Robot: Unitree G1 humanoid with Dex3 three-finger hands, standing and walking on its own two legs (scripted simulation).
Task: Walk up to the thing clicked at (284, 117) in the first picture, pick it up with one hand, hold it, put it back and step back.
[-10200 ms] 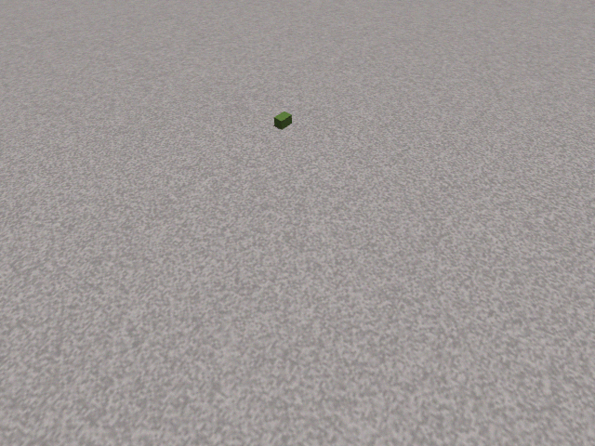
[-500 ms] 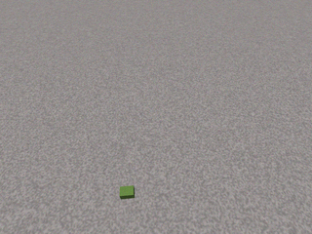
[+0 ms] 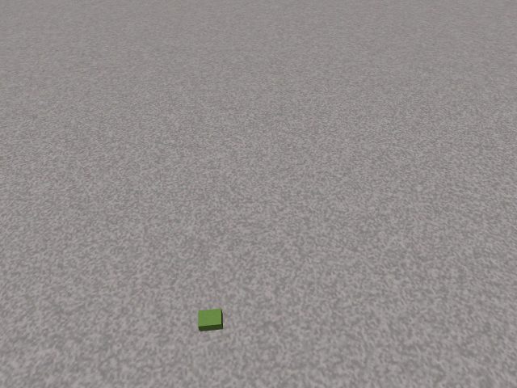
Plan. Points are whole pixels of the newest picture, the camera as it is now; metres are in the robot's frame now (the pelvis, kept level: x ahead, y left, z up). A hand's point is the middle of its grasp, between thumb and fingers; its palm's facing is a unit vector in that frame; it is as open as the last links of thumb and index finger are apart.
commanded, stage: stand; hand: left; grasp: from above
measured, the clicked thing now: (210, 319) +0.49 +0.21 -0.76
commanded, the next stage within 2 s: rise first in 0.28 s
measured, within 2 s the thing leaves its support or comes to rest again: neither
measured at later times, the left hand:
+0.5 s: hand out of the picture +0.11 +0.25 -0.16, palm faces +0.03 -0.94 -0.33, open 7.6 cm
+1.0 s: hand out of the picture +0.12 +0.26 -0.22, palm faces -0.15 -0.88 -0.45, open 13.2 cm
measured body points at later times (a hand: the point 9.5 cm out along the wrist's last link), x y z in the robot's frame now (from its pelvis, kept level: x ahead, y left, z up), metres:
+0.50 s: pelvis -0.01 +0.00 -0.01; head +0.03 +0.00 +0.44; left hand +0.11 +0.30 -0.13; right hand +0.08 -0.29 -0.14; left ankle -0.02 +0.13 -0.75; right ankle -0.01 -0.11 -0.75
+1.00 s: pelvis -0.02 +0.02 -0.07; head +0.07 +0.03 +0.37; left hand +0.13 +0.30 -0.19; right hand +0.13 -0.24 -0.17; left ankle -0.02 +0.13 -0.75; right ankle -0.01 -0.11 -0.75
